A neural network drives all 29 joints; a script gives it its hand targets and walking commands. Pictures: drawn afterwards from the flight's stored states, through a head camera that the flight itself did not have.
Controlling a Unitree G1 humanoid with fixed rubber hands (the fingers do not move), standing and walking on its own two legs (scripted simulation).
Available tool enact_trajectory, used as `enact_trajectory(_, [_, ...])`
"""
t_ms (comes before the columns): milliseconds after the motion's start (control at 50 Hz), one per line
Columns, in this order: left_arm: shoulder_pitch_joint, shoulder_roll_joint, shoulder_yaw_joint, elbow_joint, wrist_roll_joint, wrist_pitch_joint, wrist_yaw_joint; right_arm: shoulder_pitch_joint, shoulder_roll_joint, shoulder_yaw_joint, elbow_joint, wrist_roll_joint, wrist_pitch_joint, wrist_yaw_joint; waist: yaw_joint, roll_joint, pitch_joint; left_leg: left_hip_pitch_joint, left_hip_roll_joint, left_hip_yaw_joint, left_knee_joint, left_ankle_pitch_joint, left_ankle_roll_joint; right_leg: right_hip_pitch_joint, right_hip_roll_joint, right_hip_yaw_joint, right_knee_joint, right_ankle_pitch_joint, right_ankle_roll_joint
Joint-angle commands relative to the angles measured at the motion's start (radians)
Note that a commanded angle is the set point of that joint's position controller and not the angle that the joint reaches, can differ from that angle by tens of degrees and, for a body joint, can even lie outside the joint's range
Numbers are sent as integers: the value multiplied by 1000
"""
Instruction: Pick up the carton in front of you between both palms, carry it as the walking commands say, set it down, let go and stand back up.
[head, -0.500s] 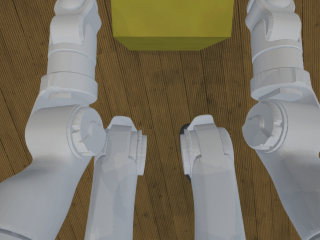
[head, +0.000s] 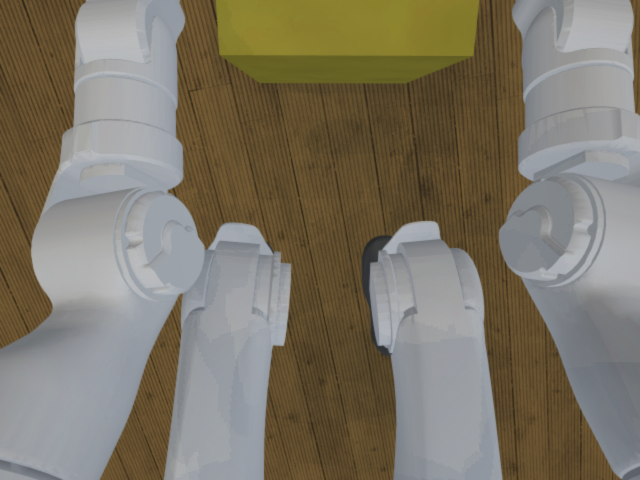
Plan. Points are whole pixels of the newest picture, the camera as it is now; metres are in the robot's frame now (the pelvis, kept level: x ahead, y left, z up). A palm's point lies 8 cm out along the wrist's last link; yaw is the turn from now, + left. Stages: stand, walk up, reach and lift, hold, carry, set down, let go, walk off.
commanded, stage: set down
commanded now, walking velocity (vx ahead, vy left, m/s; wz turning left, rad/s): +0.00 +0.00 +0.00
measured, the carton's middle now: out of the picture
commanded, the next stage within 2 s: let go in 1.62 s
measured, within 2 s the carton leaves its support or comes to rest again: neither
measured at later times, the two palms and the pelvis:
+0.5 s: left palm out of the picture +0.55 +0.19 -0.21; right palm out of the picture +0.55 -0.21 -0.21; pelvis +0.00 +0.00 -0.02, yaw +0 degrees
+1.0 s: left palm out of the picture +0.56 +0.17 -0.04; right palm out of the picture +0.57 -0.20 -0.04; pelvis -0.01 +0.00 +0.06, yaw +0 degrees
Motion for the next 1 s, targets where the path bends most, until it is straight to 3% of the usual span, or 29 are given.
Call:
enact_trajectory(0, [-137,-520,-206,187,-8,80,-132,-142,545,207,221,-9,78,133,-2,6,-641,275,-3,95,-181,148,45,357,16,-58,-190,185,-31])
enact_trajectory(60, [-98,-477,-193,226,27,77,-125,-142,541,228,211,16,69,125,39,12,-610,284,14,99,-168,142,48,334,4,-43,-189,184,-24])
enact_trajectory(80, [-125,-492,-200,210,2,71,-128,-152,513,211,189,0,61,117,-7,12,-629,279,12,91,-160,171,45,327,9,-46,-188,204,-29])
enact_trajectory(120, [-117,-473,-192,220,-2,53,-119,-125,536,207,209,-3,50,115,34,2,-626,274,-3,105,-164,184,47,325,6,-40,-185,206,-34])
enact_trajectory(140, [-123,-445,-229,180,-13,39,-112,-84,510,200,214,-3,42,113,-11,11,-655,281,15,92,-152,212,39,370,2,-39,-170,272,-26])
enact_trajectory(160, [-71,-389,-204,248,-3,34,-96,-113,445,192,221,-3,36,102,18,6,-623,306,21,94,-147,215,27,335,-6,-37,-176,255,-22])
enact_trajectory(200, [-83,-213,-197,164,-19,-4,-47,-81,271,175,179,-1,-1,49,21,-6,-704,337,29,85,-139,264,23,385,-18,-42,-151,313,-14])
enact_trajectory(220, [-99,-132,-195,139,-33,-37,-19,-73,160,152,162,-6,-29,20,-24,18,-733,341,34,84,-124,321,16,399,-16,-37,-151,367,-19])
enact_trajectory(240, [-59,22,-166,120,-46,-61,17,-50,47,151,158,5,-49,-12,0,-19,-753,388,36,88,-122,333,7,404,-22,-50,-143,360,-6])
enact_trajectory(280, [-115,273,-158,61,-104,-125,108,-148,-218,150,68,92,-125,-93,40,6,-915,427,53,86,-80,452,-5,492,-39,-24,-106,491,-4])
enact_trajectory(300, [-193,289,-219,13,-174,-144,132,-222,-278,183,25,154,-150,-117,16,-15,-990,429,51,54,-71,489,-4,524,-46,-34,-78,552,5])
enact_trajectory(320, [-260,341,-234,5,-227,-161,146,-292,-270,225,-21,221,-167,-139,40,-40,-1096,418,61,59,-44,545,2,561,-53,-17,-53,625,9])
enact_trajectory(340, [-288,308,-287,-15,-292,-170,150,-339,-320,265,-95,269,-186,-151,4,-24,-1182,468,64,59,-23,582,6,613,-54,-12,-43,669,7])
enact_trajectory(400, [-294,301,-437,7,-398,-150,149,-301,-324,374,47,370,-170,-149,-24,23,-1167,499,77,43,-55,520,16,638,-79,-12,-32,591,-9])
enact_trajectory(460, [-318,335,-458,36,-471,-134,150,-312,-327,419,21,444,-160,-153,-34,-11,-1267,611,81,42,-51,505,30,659,-82,-31,-43,535,-17])
enact_trajectory(480, [-293,329,-441,60,-481,-116,155,-309,-329,464,24,457,-145,-154,-5,-28,-1258,623,83,70,-36,497,25,664,-84,-9,-64,501,-15])
enact_trajectory(500, [-310,350,-478,66,-510,-100,154,-309,-336,451,63,459,-124,-154,-30,-45,-1250,606,86,50,-70,423,34,707,-86,-33,-63,460,-12])
enact_trajectory(520, [-324,338,-462,23,-497,-95,160,-322,-340,452,23,459,-119,-158,-11,-26,-1282,620,82,77,-62,430,25,705,-91,-20,-82,451,-16])
enact_trajectory(560, [-315,362,-454,47,-516,-81,175,-335,-379,421,-8,439,-107,-164,-50,-59,-1351,618,79,79,-83,394,26,773,-86,-47,-96,443,-12])
enact_trajectory(580, [-257,367,-439,95,-502,-70,174,-296,-340,455,40,454,-81,-164,11,-76,-1331,627,79,94,-107,347,33,790,-88,-39,-117,392,-5])
enact_trajectory(620, [-289,373,-442,110,-465,-64,176,-319,-286,451,33,457,-64,-165,34,-43,-1305,640,78,99,-143,331,35,761,-81,-43,-140,363,-4])
enact_trajectory(660, [-345,374,-421,-18,-451,-66,191,-337,-317,403,-76,428,-72,-174,-7,-34,-1411,650,78,96,-153,366,39,757,-68,-55,-158,395,-10])
enact_trajectory(680, [-330,371,-408,32,-424,-56,195,-313,-305,422,2,445,-55,-174,36,-8,-1384,641,78,105,-173,350,43,748,-62,-40,-178,397,-13])
enact_trajectory(700, [-292,355,-389,57,-426,-41,191,-322,-350,403,5,409,-49,-173,10,-41,-1349,641,78,98,-200,293,49,740,-77,-64,-195,321,-6])
enact_trajectory(740, [-307,335,-350,23,-387,-43,188,-309,-314,383,16,375,-44,-175,42,-27,-1326,602,70,118,-232,290,39,733,-60,-40,-251,314,-14])
enact_trajectory(760, [-321,350,-355,1,-382,-39,190,-307,-340,343,9,361,-45,-179,-16,-23,-1327,608,69,102,-250,273,46,691,-53,-62,-267,295,-17])
enact_trajectory(840, [-207,247,-319,86,-346,-31,170,-232,-254,351,78,337,-41,-161,40,-42,-1240,604,57,106,-335,312,54,636,-42,-52,-356,313,-13])
enact_trajectory(860, [-190,289,-319,90,-330,-30,166,-207,-262,328,98,317,-41,-154,0,-66,-1221,542,62,99,-354,279,52,644,-48,-63,-359,311,-12])
enact_trajectory(980, [-201,252,-304,2,-316,-46,159,-229,-259,299,-14,305,-65,-137,14,-28,-1359,590,65,98,-431,399,34,710,-47,-54,-431,465,-11])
